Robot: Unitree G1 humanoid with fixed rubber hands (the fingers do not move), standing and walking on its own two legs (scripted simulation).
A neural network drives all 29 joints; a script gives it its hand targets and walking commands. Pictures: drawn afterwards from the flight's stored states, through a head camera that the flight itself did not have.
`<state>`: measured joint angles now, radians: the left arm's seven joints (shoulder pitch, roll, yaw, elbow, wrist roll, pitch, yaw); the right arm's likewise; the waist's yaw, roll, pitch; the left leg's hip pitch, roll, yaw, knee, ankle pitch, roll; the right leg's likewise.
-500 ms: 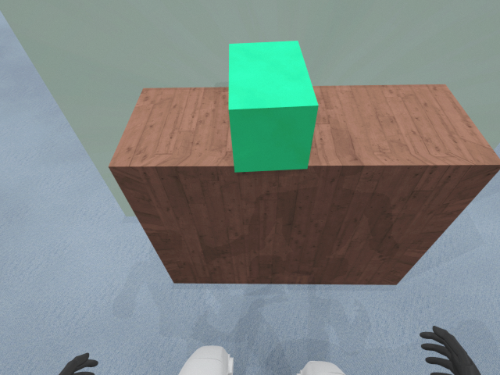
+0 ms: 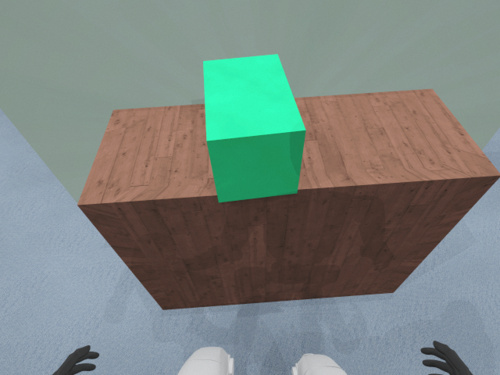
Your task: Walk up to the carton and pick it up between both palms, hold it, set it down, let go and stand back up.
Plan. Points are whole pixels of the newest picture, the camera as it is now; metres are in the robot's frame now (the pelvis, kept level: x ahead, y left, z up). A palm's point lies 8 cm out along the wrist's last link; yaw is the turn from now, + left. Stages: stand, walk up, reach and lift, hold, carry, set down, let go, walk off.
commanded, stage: walk up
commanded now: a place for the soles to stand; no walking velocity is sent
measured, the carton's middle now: (249, 125) +0.57 +0.04 +0.05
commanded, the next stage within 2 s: reach and lift in 1.62 s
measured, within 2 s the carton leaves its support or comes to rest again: neither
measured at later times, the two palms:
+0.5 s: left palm (58, 351) +0.15 +0.34 -0.07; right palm (434, 345) +0.18 -0.27 -0.08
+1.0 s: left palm (66, 321) +0.19 +0.35 -0.06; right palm (427, 327) +0.20 -0.26 -0.07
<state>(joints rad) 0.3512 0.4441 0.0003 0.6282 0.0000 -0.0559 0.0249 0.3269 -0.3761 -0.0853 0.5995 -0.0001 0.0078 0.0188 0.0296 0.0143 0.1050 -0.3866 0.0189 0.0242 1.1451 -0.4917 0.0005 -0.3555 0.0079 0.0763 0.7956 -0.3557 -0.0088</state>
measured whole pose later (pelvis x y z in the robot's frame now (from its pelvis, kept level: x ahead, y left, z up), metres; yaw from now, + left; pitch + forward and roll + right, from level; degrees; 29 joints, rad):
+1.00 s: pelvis +0.08 +0.03 +0.00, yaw -1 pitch -3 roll +0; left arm 0.28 0.45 0.00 0.63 0.00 -0.02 0.03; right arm 0.28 -0.38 -0.04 0.60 0.00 0.00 0.01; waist 0.02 0.00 0.06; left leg -0.29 0.02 0.03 0.77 -0.42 0.00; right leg -0.35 0.00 0.06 0.76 -0.36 0.02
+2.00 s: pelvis +0.08 +0.02 +0.02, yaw +0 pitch +1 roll +0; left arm 0.17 0.27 0.00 0.43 0.00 0.19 0.03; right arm 0.15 -0.37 -0.06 0.89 -0.01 -0.36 0.05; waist 0.03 0.01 0.04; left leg -0.29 0.02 0.02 0.58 -0.31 -0.01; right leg -0.35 0.00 0.05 0.59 -0.26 0.02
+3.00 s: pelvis +0.10 +0.03 +0.04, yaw -1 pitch +4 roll +0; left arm 0.17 0.05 0.00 0.13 0.00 -0.03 0.18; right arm 0.15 -0.33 0.02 0.52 0.18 -0.36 0.10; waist 0.06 0.01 -0.03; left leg -0.23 0.03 0.02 0.41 -0.24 -0.01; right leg -0.28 0.00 0.05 0.38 -0.17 0.02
